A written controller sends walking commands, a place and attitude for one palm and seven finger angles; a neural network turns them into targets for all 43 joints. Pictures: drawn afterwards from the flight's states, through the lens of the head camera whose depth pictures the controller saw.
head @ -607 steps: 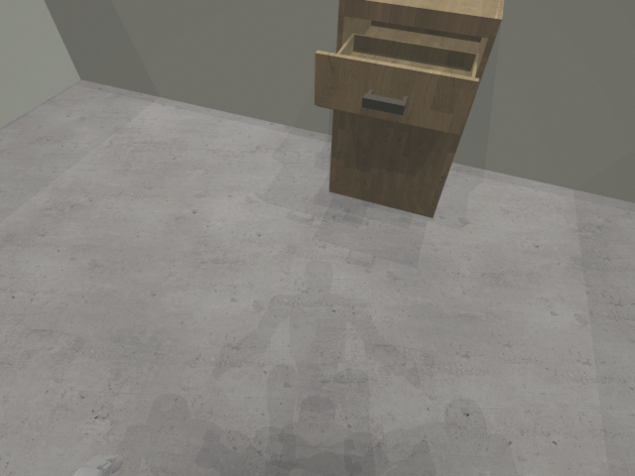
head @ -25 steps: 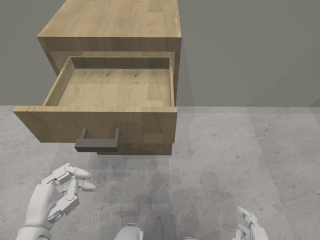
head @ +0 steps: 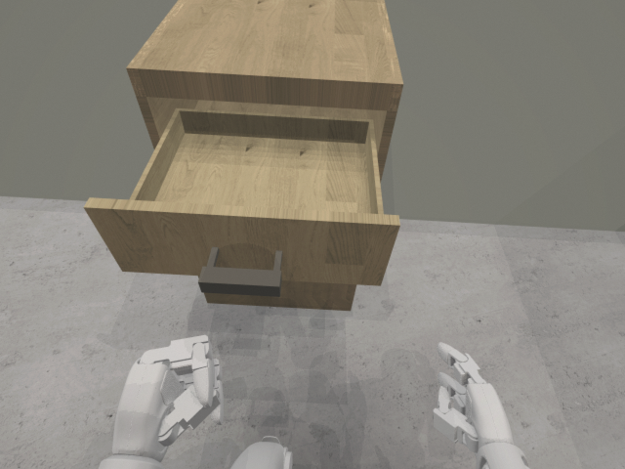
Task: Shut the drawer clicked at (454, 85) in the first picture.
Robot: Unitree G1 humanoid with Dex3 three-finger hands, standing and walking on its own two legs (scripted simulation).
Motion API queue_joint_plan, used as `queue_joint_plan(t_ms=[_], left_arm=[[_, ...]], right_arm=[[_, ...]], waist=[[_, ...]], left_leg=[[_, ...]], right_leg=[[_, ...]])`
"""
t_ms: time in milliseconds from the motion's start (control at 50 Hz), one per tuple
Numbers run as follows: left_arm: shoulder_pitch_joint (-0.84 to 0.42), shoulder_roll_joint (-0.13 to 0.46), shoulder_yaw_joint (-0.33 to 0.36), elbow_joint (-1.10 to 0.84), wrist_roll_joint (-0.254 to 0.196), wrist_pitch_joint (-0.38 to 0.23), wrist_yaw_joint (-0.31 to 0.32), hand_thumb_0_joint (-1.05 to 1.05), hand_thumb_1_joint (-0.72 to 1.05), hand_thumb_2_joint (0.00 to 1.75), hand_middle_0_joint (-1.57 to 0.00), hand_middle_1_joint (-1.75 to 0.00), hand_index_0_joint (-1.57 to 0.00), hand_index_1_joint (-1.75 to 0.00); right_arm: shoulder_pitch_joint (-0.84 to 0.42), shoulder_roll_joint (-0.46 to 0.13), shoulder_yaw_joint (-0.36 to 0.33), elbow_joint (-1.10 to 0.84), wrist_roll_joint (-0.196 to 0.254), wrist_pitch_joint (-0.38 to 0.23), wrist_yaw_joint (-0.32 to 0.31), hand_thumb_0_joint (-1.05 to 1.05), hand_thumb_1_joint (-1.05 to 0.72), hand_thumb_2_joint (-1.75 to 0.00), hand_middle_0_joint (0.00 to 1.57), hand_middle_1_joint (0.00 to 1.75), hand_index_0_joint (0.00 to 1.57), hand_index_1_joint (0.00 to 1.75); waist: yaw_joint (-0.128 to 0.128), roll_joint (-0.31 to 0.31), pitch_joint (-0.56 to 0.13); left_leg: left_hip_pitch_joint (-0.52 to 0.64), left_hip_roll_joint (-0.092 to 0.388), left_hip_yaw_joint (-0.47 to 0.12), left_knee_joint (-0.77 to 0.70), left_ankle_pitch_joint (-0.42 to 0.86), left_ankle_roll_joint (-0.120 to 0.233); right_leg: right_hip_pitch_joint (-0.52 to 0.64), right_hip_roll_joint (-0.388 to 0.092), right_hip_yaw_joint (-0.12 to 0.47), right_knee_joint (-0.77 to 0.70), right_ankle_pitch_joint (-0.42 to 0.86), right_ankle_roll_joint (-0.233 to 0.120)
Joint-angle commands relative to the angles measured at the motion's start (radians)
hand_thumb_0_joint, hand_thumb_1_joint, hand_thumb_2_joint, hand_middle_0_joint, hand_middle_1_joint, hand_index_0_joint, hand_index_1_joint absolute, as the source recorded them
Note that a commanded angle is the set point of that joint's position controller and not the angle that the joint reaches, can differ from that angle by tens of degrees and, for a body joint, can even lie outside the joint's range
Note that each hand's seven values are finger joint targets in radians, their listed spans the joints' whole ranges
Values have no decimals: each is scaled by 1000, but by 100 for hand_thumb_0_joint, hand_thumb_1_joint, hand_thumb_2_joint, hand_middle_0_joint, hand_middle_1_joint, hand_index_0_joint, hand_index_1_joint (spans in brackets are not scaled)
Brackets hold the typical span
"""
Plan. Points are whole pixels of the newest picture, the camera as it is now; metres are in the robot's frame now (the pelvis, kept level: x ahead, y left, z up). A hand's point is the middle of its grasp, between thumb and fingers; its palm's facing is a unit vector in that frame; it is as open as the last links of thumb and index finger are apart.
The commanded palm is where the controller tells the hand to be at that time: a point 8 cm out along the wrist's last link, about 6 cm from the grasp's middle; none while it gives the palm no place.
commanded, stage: raise the hand and make a fist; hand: left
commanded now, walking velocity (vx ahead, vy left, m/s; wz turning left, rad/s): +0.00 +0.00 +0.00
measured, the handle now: (244, 268) +0.40 +0.14 +0.00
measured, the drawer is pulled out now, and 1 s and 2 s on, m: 0.29 0.29 0.29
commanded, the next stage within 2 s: bring the fist close to the handle in 0.60 s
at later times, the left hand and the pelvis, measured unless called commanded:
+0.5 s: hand (233, 391) +0.19 +0.10 +0.09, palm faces +0.01 -1.00 +0.00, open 3.3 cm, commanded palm +0.16 +0.15 +0.10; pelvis +0.01 -0.01 +0.01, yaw +0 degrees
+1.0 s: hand (250, 376) +0.21 +0.09 +0.07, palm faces +0.01 -1.00 -0.03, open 3.3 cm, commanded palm +0.19 +0.15 +0.07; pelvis +0.02 -0.05 +0.00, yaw +0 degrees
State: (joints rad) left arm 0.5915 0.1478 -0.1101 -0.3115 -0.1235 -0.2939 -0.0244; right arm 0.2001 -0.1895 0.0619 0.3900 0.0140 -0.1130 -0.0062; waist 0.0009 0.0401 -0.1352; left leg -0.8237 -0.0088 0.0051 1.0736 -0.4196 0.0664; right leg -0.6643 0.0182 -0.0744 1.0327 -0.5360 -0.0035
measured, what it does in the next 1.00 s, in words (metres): shifts its weight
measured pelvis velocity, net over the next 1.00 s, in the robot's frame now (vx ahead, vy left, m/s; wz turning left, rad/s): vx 0.02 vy -0.05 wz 0.01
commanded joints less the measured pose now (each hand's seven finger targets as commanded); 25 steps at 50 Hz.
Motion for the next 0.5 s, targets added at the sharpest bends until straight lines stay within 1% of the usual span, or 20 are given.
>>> queue_joint_plan(t_ms=[0, 20, 40, 60, 100, 120, 140, 160, 180, 220, 240, 260, 320, 340, 360, 380, 400, 440, 460, 480], left_arm=[[-5, 12, -18, -271, 14, -31, 29, 0, 90, 90, -140, -160, -140, -160], [-22, 2, -35, -286, 18, -29, 32, 0, 90, 90, -140, -160, -140, -160], [-28, 29, -13, -271, 28, -23, 44, 0, 90, 90, -140, -160, -140, -160], [-31, 12, -30, -289, 32, -21, 50, 0, 90, 90, -140, -160, -140, -160], [-13, 19, -26, -285, 34, -12, 54, 0, 90, 90, -140, -160, -140, -160], [-23, 17, -31, -300, 36, -12, 56, 0, 90, 90, -140, -160, -140, -160], [-4, 33, -12, -285, 39, -3, 61, 0, 90, 90, -140, -160, -140, -160], [-16, 17, -33, -301, 41, 0, 62, 0, 90, 90, -140, -160, -140, -160], [-29, 22, -29, -312, 37, 2, 64, 0, 90, 90, -140, -160, -140, -160], [1, 16, -24, -291, 31, 5, 66, 0, 90, 90, -140, -160, -140, -160], [29, 30, -3, -275, 33, 8, 69, 0, 90, 90, -140, -160, -140, -160], [52, 8, -21, -278, 29, 6, 66, 0, 90, 90, -140, -160, -140, -160], [81, 14, -19, -307, 19, -15, 62, 0, 90, 90, -140, -160, -140, -160], [80, 34, -5, -311, 27, -23, 68, 0, 90, 90, -140, -160, -140, -160], [93, 16, -24, -318, 27, -31, 67, 0, 90, 90, -140, -160, -140, -160], [90, 17, -25, -323, 24, -39, 66, 0, 90, 90, -140, -160, -140, -160], [94, 27, -12, -322, 23, -49, 67, 0, 90, 90, -140, -160, -140, -160], [114, 49, 12, -312, 26, -62, 70, 0, 90, 90, -140, -160, -140, -160], [112, 28, -9, -310, 26, -66, 66, 0, 90, 90, -140, -160, -140, -160], [105, 30, -5, -309, 21, -70, 64, 0, 90, 90, -140, -160, -140, -160]], right_arm=[[-35, -149, -63, -175, 4, -31, -12, 0, -90, -90, 20, 30, 20, 30], [-31, -151, -59, -180, 3, -29, -10, 0, -90, -90, 20, 30, 20, 30], [-34, -154, -58, -175, 1, -25, -11, 0, -90, -90, 20, 30, 20, 30], [-31, -151, -56, -181, 1, -24, -9, 0, -90, -90, 20, 30, 20, 30], [-25, -150, -55, -186, 0, -22, -6, 0, -90, -90, 20, 30, 20, 30], [-24, -152, -55, -188, 2, -22, -5, 0, -90, -90, 20, 30, 20, 30], [-28, -153, -56, -187, 2, -21, -6, 0, -90, -90, 20, 30, 20, 30], [-25, -152, -54, -191, 4, -20, -5, 0, -90, -90, 20, 30, 20, 30], [-23, -152, -54, -191, 4, -22, -5, 0, -90, -90, 20, 30, 20, 30], [-18, -154, -57, -188, 5, -25, -5, 0, -90, -90, 20, 30, 20, 30], [-25, -154, -61, -187, 6, -26, -7, 0, -90, -90, 20, 30, 20, 30], [-21, -150, -60, -190, 7, -27, -4, 0, -90, -90, 20, 30, 20, 30], [-15, -150, -67, -188, 7, -38, 0, 0, -90, -90, 20, 30, 20, 30], [-17, -153, -71, -184, 7, -40, 0, 0, -90, -90, 20, 30, 20, 30], [-11, -150, -71, -187, 5, -42, 3, 0, -90, -90, 20, 30, 20, 30], [-9, -149, -73, -187, 6, -45, 4, 0, -90, -90, 20, 30, 20, 30], [-7, -149, -76, -183, 5, -48, 4, 0, -90, -90, 20, 30, 20, 30], [-7, -150, -80, -175, 4, -47, 4, 0, -90, -90, 20, 30, 20, 30], [-6, -149, -79, -180, 5, -47, 6, 0, -90, -90, 20, 30, 20, 30], [-6, -149, -80, -182, 6, -48, 6, 0, -90, -90, 20, 30, 20, 30]], waist=[[-18, 40, -90], [-24, 45, -83], [-24, 28, -69], [-24, 39, -74], [-19, 32, -76], [-23, 36, -87], [-16, 24, -72], [-21, 37, -72], [-22, 34, -80], [-21, -7, -76], [-13, -20, -72], [-10, -8, -70], [-10, -15, -83], [-11, -17, -80], [-11, -12, -76], [-16, -17, -81], [-13, -2, -83], [-11, -5, -75], [-21, -10, -72], [-21, -14, -63]], left_leg=[[291, 59, -161, -289, -48, -47], [296, 61, -171, -294, -62, -49], [282, 59, -174, -299, -82, -47], [295, 60, -174, -299, -74, -47], [296, 59, -175, -305, -74, -50], [305, 60, -175, -304, -70, -50], [292, 56, -171, -308, -74, -49], [301, 57, -170, -310, -74, -49], [302, 54, -167, -311, -70, -48], [293, 53, -157, -306, -57, -47], [280, 49, -142, -300, -44, -43], [279, 45, -131, -296, -27, -43], [274, 40, -104, -268, 37, -39], [268, 39, -98, -258, 51, -37], [266, 36, -93, -253, 56, -37], [263, 34, -85, -243, 61, -34], [262, 33, -80, -236, 73, -34], [249, 32, -76, -227, 79, -34], [250, 31, -73, -222, 78, -32], [237, 29, -69, -218, 67, -31]], right_leg=[[-101, 15, -28, -143, 54, -27], [-107, 14, -29, -141, 50, -26], [-103, 14, -26, -145, 44, -26], [-105, 15, -25, -146, 48, -27], [-92, 13, -26, -149, 48, -28], [-90, 13, -25, -150, 50, -27], [-76, 13, -22, -158, 51, -28], [-78, 12, -23, -158, 52, -27], [-67, 11, -22, -164, 55, -28], [-56, 13, -25, -172, 57, -27], [-42, 14, -20, -184, 60, -28], [-36, 14, -21, -184, 65, -29], [-21, 13, -18, -188, 91, -29], [-20, 14, -12, -191, 98, -30], [-26, 14, -11, -188, 99, -29], [-27, 14, -7, -191, 104, -28], [-28, 14, -5, -188, 111, -28], [-32, 17, 0, -186, 114, -29], [-37, 16, 2, -187, 119, -26], [-40, 15, 5, -190, 111, -25]])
